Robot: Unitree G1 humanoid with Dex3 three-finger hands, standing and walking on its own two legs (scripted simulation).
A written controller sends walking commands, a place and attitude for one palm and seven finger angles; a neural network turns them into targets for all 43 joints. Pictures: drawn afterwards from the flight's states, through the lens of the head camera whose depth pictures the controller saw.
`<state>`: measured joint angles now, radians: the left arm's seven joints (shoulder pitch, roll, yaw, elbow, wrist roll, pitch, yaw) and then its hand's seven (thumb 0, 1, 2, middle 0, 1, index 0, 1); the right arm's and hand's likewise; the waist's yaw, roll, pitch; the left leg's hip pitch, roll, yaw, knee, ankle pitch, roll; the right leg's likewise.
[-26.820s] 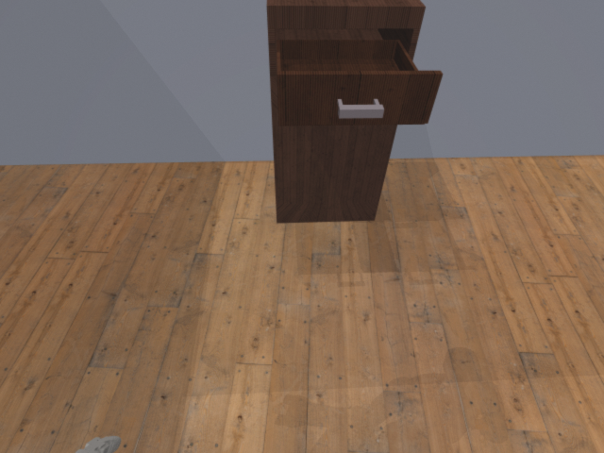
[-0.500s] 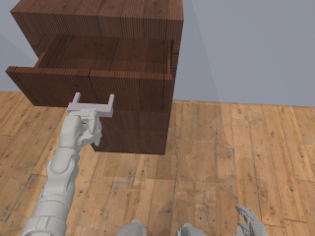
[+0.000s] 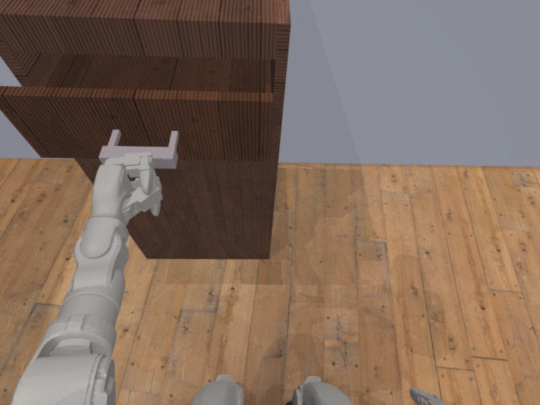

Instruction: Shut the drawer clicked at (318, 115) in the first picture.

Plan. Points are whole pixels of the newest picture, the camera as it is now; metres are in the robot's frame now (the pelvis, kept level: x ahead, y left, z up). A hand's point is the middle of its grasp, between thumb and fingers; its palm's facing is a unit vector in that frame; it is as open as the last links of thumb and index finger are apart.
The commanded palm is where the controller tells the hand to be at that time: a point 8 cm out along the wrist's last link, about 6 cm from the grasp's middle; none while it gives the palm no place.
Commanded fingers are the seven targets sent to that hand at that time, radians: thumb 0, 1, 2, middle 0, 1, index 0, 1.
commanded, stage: push the drawer shut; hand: left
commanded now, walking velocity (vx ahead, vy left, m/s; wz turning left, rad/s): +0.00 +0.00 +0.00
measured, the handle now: (142, 146) +0.49 +0.21 +0.06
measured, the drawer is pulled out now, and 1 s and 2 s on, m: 0.10 0.00 0.00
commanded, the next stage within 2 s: pull the fist back off the drawer in 1.04 s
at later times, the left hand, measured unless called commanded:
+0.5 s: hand (160, 157) +0.48 +0.18 +0.05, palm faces +0.02 -1.00 -0.04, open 3.2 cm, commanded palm +0.47 +0.22 +0.06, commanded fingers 0.00 0.90 0.90 -1.40 -1.60 -1.40 -1.60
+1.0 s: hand (159, 140) +0.52 +0.19 +0.05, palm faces +0.03 -1.00 -0.04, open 2.9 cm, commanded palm +0.53 +0.21 +0.06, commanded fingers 0.00 0.90 0.90 -1.40 -1.60 -1.40 -1.60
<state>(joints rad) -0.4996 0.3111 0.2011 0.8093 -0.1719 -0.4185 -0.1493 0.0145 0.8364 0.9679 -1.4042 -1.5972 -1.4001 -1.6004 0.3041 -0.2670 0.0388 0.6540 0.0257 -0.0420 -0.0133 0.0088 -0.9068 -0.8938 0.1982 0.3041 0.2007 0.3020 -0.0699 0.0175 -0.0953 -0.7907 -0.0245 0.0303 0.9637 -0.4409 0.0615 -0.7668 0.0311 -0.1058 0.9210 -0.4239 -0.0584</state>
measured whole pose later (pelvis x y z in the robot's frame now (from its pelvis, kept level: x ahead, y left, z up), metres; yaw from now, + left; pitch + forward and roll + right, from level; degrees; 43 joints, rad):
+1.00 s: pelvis +0.00 +0.01 -0.02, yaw +0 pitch +23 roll -4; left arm -0.97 0.49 0.31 1.23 -0.07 -0.43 -0.15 -0.03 0.64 0.96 -1.40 -1.60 -1.40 -1.60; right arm 0.40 -0.27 0.06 0.69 -0.03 0.01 0.01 0.00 -0.91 -0.89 0.20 0.30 0.20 0.30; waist -0.17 0.03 -0.11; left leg -1.01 -0.02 0.00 1.06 -0.46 0.08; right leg -0.96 0.04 -0.14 0.97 -0.42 -0.04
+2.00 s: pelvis +0.03 +0.01 +0.00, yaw -3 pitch +20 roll -3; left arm -0.63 0.40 0.34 0.93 -0.15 -0.42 -0.17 0.02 0.90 0.90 -1.40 -1.60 -1.40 -1.60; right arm 0.36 -0.25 0.03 0.59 0.01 0.09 0.03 0.00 -0.91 -0.89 0.20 0.30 0.20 0.30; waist -0.12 0.02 -0.13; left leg -0.82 0.00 0.06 0.95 -0.48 0.07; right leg -0.80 0.07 -0.07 0.88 -0.43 -0.05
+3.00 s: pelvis +0.04 +0.00 +0.06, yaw -2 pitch -3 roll -1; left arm 0.41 0.33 0.21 -0.31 -0.09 -0.09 0.09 0.02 0.90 0.90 -1.41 -1.60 -1.40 -1.60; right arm 0.21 -0.24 0.04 0.61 0.02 -0.06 -0.03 0.01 -0.91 -0.89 0.20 0.30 0.20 0.30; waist 0.04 0.07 -0.01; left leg -0.10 -0.04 0.05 0.42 -0.27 0.06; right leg -0.09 0.05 -0.04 0.39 -0.25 -0.05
